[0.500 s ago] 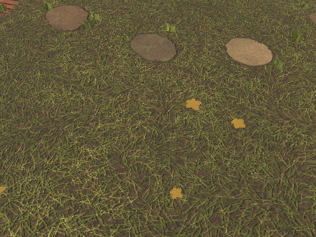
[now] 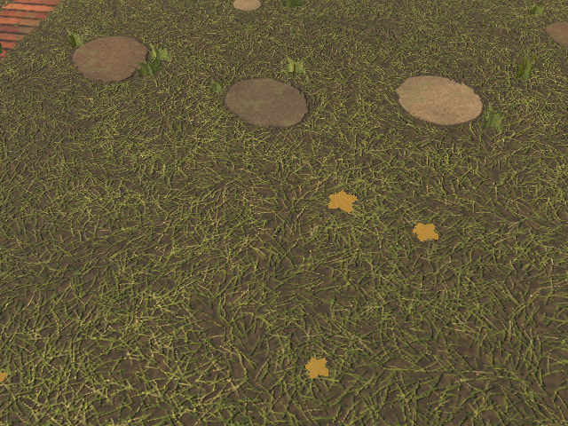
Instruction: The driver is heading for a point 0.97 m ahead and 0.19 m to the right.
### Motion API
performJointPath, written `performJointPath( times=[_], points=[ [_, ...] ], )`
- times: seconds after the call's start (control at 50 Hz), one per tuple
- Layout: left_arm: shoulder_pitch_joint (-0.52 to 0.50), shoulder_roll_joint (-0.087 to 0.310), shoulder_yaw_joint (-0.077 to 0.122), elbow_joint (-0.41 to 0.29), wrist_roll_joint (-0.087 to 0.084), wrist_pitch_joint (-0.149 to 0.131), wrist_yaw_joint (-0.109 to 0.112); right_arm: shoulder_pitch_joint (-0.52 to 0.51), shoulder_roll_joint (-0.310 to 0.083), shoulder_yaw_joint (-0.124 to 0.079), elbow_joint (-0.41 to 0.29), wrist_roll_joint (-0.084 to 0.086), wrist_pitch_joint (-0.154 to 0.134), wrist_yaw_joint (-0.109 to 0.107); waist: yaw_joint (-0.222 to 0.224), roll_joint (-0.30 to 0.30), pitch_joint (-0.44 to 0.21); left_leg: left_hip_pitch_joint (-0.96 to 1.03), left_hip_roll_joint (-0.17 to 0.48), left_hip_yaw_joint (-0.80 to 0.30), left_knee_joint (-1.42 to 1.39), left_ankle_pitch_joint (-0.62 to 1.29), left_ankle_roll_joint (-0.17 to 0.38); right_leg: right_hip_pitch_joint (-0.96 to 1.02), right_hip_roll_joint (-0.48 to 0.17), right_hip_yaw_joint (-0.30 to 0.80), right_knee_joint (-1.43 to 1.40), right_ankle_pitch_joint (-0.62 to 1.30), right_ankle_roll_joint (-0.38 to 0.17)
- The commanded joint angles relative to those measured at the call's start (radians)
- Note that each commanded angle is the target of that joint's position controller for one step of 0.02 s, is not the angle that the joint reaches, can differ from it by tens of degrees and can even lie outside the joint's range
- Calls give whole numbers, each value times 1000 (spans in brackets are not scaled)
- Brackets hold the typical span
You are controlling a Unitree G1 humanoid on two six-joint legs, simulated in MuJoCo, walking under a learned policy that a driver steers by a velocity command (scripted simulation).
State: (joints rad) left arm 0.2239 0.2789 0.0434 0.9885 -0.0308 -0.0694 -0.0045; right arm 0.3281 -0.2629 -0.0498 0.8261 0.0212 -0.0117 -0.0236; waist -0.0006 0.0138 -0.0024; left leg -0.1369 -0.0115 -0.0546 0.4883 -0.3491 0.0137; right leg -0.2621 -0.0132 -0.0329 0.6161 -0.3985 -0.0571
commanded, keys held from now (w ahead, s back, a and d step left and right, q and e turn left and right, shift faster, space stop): w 0.34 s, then no key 0.66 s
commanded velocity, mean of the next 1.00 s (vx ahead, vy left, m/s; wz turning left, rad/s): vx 0.23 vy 0.00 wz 0.00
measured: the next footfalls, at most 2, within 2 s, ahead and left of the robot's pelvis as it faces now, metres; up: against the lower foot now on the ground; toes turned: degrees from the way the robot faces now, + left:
left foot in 0.48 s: +0.41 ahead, +0.10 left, +0.00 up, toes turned +2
right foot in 0.84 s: +0.41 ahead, -0.14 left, +0.00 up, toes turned +0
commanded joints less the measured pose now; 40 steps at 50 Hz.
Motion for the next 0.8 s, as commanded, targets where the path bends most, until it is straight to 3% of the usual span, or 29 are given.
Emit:
performJointPath(
  times=[0.02, 0.04, 0.06, 0.08, 0.1, 0.12, 0.16, 0.22, 0.28, 0.34, 0.4, 0.44, 0.46, 0.48, 0.5, 0.52, 0.54, 0.56, 0.58, 0.6, 0.64, 0.68, 0.74, 0.8],
  points=[
    [186, 105, 36, 51, 14, -31, -15, -166, -109, -22, -98, -2, -20, 0, 123, 36, 39, -301, 100, -115, -50, -68, 91, 302, -13, 47, -173, 171, -13],
    [294, 191, 54, 61, 17, -32, -10, -187, -36, -1, -130, -13, -30, 1, 146, -219, 4, -456, -21, 41, 292, -80, 9, 407, -231, 409, -351, -31, -95],
    [304, 237, 56, 52, 29, -41, -23, -183, -78, -16, -157, 11, -47, -7, 135, -304, 26, -602, -63, -8, 507, -249, -2, 409, -378, 740, -462, -134, -217],
    [213, 181, 38, 23, 27, -51, -21, -145, -115, -25, -138, 29, -61, -3, 88, -184, 94, -673, 11, -72, 621, -187, 16, 376, -378, 693, -460, -182, -223],
    [159, 135, 27, -1, 22, -53, -18, -127, -122, -27, -119, 29, -72, 6, 66, -143, 125, -698, 51, -62, 637, -76, 34, 363, -327, 578, -457, -157, -184],
    [131, 133, 25, -13, 22, -52, -18, -131, -119, -30, -109, 18, -80, 10, 54, -117, 123, -705, 80, -39, 620, 9, 42, 361, -292, 494, -465, -79, -151],
    [145, 86, 6, -13, 27, -42, -18, -170, -114, -36, -113, -1, -82, 22, 56, -115, 105, -665, 114, -7, 558, 124, 33, 350, -233, 341, -470, 173, -109],
    [200, 98, 2, -1, 30, -29, -5, -213, -64, -25, -127, -6, -73, 37, 64, -106, 79, -646, 108, 50, 469, 209, -4, 346, -195, 212, -467, 472, -114],
    [201, 119, 1, -10, 33, -18, 12, -331, -29, -6, -168, -1, -74, 44, 84, -92, 109, -570, 84, 87, 256, 327, -25, 258, -162, 133, -501, 506, -105],
    [251, 131, 3, 0, 26, -16, 19, -423, -29, 1, -196, 6, -80, 58, 106, -101, 144, -497, 55, 110, 113, 411, -19, 233, -176, 113, -533, 471, -112],
    [259, 134, 7, 10, 23, -3, 23, -452, -47, -2, -213, 2, -92, 73, 77, -110, 142, -431, 25, 101, 21, 421, 19, 292, -195, 85, -448, 705, -90],
    [227, 158, 17, -3, 27, 5, 28, -344, -99, -23, -181, -8, -97, 73, 2, -150, 40, -286, -19, 101, 23, 398, 58, 345, -201, 83, -310, 987, -55],
    [196, 158, 18, -15, 30, 13, 28, -198, -132, -40, -131, -11, -98, 67, -75, -149, -49, -126, -44, 114, 1, 434, 86, 341, -172, 64, -161, 1085, -31],
    [191, 149, 14, -26, 34, 15, 27, -70, -165, -52, -90, -21, -95, 55, -136, -122, -133, 94, 7, 80, -16, 589, 117, 234, -129, 50, 27, 1011, 6],
    [247, 80, -6, -54, 65, 9, 24, 42, -242, -60, -63, -55, -86, 42, -119, 89, -297, 442, 244, -153, 105, 982, 201, -32, -32, 30, 363, 477, 42],
    [437, -12, -33, -5, 40, 0, 10, 45, -224, -44, -54, -56, -79, 54, -46, 270, -506, 634, 479, -530, 30, 1045, 402, -232, 117, 150, 681, -316, 76],
    [366, 117, 3, 8, 12, -4, 3, -10, -159, -36, -64, -31, -65, 54, -72, 117, -434, 455, 408, -465, -51, 842, 359, -233, 58, 217, 740, -272, 74],
    [237, 125, 10, -38, -5, -1, 6, -129, -122, -22, -74, -14, -61, 50, -46, 89, -225, 283, 353, -315, -97, 740, 308, -303, 7, 144, 712, -209, 77],
    [178, 103, 8, -49, 6, 7, 18, -197, -87, -8, -72, -13, -63, 49, -18, 1, -132, 121, 302, -234, -146, 704, 272, -285, -37, 116, 650, -139, 87],
    [169, 91, 14, -53, 17, 22, 31, -240, -69, -2, -69, -21, -67, 51, 14, -1, -82, -11, 266, -166, -184, 685, 250, -224, -65, 113, 584, -89, 95],
    [215, 39, 7, -48, 28, 50, 40, -275, -64, 0, -44, -50, -74, 57, 63, 54, -70, -191, 224, -81, -236, 658, 240, -65, -79, 99, 466, -31, 106],
    [207, 19, 1, -61, 35, 63, 50, -293, -74, 0, -22, -60, -80, 55, 78, 87, -75, -251, 204, -28, -244, 670, 246, -5, -76, 81, 300, -21, 117],
    [133, 51, 5, -86, 40, 80, 53, -269, -113, -9, 8, -47, -63, 37, 47, 89, -107, -243, 209, -46, -269, 374, 233, 49, -74, 71, 132, 122, 108],
    [92, 62, 14, -93, 48, 87, 50, -280, -100, 2, 27, -31, -41, 26, 57, 71, -50, -313, 177, -61, -278, -36, 173, 135, -47, 45, -18, 230, 83]
  ],
)
Over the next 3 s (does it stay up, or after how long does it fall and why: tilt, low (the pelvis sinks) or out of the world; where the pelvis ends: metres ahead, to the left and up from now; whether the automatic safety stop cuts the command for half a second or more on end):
stays up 0.37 -0.01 0.00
